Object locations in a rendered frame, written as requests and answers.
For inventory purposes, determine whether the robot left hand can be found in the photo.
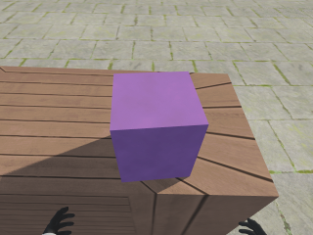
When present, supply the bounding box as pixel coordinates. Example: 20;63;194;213
43;207;75;235

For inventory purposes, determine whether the carton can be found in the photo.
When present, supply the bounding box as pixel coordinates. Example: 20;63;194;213
110;71;209;183

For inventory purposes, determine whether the pedestal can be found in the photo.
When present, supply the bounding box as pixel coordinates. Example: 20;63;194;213
0;66;280;235

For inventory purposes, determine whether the robot right hand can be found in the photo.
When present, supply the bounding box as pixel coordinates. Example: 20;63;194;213
239;218;267;235

